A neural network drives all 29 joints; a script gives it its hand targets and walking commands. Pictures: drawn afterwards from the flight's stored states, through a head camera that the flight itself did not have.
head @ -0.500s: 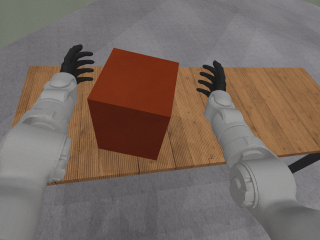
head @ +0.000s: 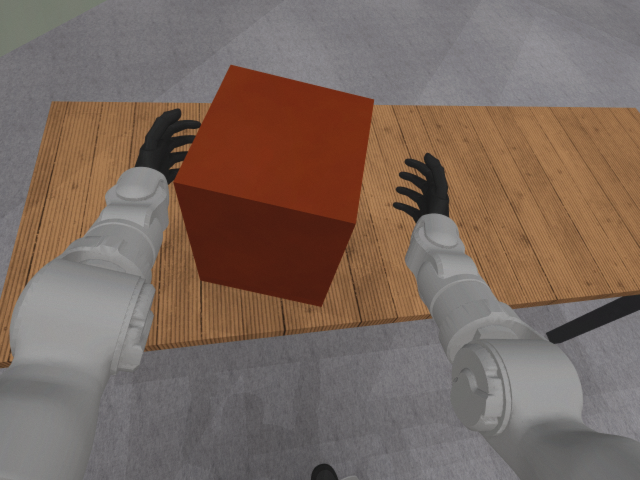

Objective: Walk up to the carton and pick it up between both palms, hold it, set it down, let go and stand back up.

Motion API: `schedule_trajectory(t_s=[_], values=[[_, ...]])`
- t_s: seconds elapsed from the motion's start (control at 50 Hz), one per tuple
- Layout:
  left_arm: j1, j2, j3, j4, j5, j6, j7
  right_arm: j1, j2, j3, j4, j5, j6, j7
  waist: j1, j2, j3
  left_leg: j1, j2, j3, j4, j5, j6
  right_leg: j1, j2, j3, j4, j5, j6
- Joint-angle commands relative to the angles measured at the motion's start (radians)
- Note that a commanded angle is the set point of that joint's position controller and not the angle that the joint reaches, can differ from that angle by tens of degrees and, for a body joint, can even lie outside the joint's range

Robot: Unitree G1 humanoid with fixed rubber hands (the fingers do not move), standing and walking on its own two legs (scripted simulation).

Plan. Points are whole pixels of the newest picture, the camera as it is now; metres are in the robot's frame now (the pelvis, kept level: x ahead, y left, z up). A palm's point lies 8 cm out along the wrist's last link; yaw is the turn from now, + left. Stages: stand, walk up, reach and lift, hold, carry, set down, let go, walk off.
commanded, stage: reach and lift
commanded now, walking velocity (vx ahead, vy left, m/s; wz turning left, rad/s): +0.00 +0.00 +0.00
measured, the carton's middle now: (280, 197) +0.52 -0.05 -0.03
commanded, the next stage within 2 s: none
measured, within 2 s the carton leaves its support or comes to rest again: neither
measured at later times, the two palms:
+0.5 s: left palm (164, 202) +0.51 +0.11 -0.01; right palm (396, 240) +0.41 -0.19 -0.01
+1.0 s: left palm (170, 212) +0.50 +0.10 -0.01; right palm (386, 253) +0.40 -0.18 -0.02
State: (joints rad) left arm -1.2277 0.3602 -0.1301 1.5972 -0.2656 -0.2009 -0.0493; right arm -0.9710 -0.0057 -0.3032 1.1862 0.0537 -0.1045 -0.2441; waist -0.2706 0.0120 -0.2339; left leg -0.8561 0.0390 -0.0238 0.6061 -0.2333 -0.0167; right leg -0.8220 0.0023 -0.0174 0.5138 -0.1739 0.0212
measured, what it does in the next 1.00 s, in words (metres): stands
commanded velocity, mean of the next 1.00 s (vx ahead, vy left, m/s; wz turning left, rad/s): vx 0.00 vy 0.00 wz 0.00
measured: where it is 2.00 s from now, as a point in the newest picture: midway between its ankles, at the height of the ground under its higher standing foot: outside the picture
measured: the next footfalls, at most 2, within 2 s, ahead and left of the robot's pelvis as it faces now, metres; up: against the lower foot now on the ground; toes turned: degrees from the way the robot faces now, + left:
none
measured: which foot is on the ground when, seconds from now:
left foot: down 0.00-1.00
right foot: down 0.00-1.00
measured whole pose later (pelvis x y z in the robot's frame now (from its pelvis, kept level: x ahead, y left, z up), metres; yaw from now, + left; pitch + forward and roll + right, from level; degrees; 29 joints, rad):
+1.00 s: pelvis -0.02 +0.02 -0.03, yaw -1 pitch +30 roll -4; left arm -1.30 0.28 0.16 1.74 0.06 -0.45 0.01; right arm -1.01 0.10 -0.80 1.29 -0.40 -0.45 -0.18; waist -0.21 0.04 -0.17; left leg -1.05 0.02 -0.07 0.83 -0.31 -0.01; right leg -0.99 0.00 -0.04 0.68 -0.22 0.04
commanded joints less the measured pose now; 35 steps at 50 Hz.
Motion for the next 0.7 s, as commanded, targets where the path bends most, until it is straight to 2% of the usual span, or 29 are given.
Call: schedule_trajectory(t_s=[0.0, 0.12, 0.26, 0.36, 0.48, 0.56, 0.68], values=[[-0.593, 0.111, 0.014, -0.175, 0.013, -0.095, 0.008, -0.527, -0.161, -0.007, -0.207, -0.031, -0.102, 0.010, -0.015, 0.209, -0.920, 0.512, -0.049, 0.036, 0.083, 0.413, -0.067, 0.331, 0.019, -0.061, 0.065, 0.559, -0.002], [-0.569, 0.071, 0.018, -0.096, 0.043, -0.152, 0.001, -0.501, -0.152, -0.020, -0.110, -0.044, -0.176, 0.026, -0.013, 0.231, -0.909, 0.489, -0.048, 0.032, 0.142, 0.455, -0.083, 0.260, 0.026, -0.066, 0.097, 0.542, -0.011], [-0.608, 0.063, 0.040, -0.140, 0.076, -0.210, 0.022, -0.506, -0.159, -0.044, -0.047, -0.049, -0.259, 0.041, 0.003, 0.281, -0.981, 0.543, -0.043, 0.032, 0.219, 0.581, -0.117, 0.152, 0.048, -0.084, 0.128, 0.535, -0.017], [-0.608, 0.050, 0.046, -0.136, 0.094, -0.214, 0.033, -0.511, -0.174, -0.074, -0.005, -0.060, -0.291, 0.040, 0.005, 0.307, -0.994, 0.555, -0.044, 0.035, 0.253, 0.608, -0.136, 0.114, 0.056, -0.086, 0.139, 0.525, -0.024], [-0.601, 0.023, 0.044, -0.132, 0.099, -0.214, 0.038, -0.520, -0.173, -0.100, 0.006, -0.076, -0.310, 0.037, 0.007, 0.299, -1.021, 0.526, -0.049, 0.039, 0.273, 0.584, -0.137, 0.100, 0.060, -0.085, 0.157, 0.509, -0.026], [-0.611, 0.010, 0.040, -0.122, 0.090, -0.218, 0.038, -0.543, -0.171, -0.118, 0.004, -0.094, -0.307, 0.041, 0.009, 0.275, -1.015, 0.491, -0.052, 0.040, 0.272, 0.520, -0.129, 0.092, 0.058, -0.084, 0.169, 0.463, -0.023], [-0.632, -0.050, 0.012, -0.091, 0.064, -0.224, 0.026, -0.591, -0.130, -0.143, 0.007, -0.131, -0.292, 0.051, -0.005, 0.247, -0.976, 0.453, -0.052, 0.034, 0.267, 0.412, -0.113, 0.051, 0.052, -0.087, 0.178, 0.360, -0.025]])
